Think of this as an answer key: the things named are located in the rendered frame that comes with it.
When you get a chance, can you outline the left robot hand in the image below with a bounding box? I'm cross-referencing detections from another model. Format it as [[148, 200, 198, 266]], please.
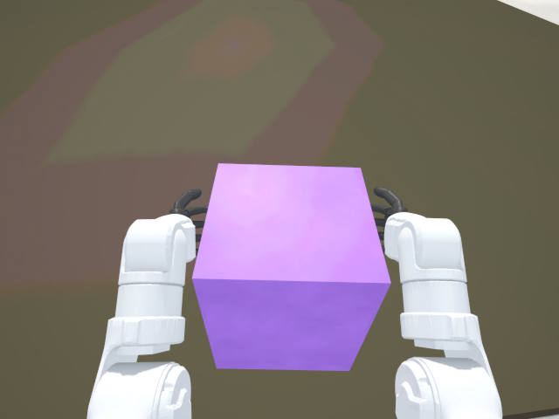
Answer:
[[169, 189, 209, 256]]

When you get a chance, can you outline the robot left forearm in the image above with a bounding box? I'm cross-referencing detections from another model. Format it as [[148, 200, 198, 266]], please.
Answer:
[[87, 214, 196, 419]]

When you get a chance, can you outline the carton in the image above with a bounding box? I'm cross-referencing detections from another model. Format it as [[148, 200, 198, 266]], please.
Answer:
[[192, 163, 391, 371]]

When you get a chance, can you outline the left robot upper arm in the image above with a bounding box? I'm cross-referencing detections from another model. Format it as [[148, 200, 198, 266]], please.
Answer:
[[88, 361, 191, 419]]

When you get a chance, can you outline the right robot hand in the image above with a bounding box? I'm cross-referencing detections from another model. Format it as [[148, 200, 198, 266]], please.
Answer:
[[370, 187, 408, 254]]

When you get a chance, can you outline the robot right forearm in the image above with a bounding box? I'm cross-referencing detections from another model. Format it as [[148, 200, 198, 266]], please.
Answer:
[[384, 212, 502, 419]]

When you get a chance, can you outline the right robot upper arm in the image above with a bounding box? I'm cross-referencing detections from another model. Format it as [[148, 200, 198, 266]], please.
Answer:
[[395, 357, 501, 419]]

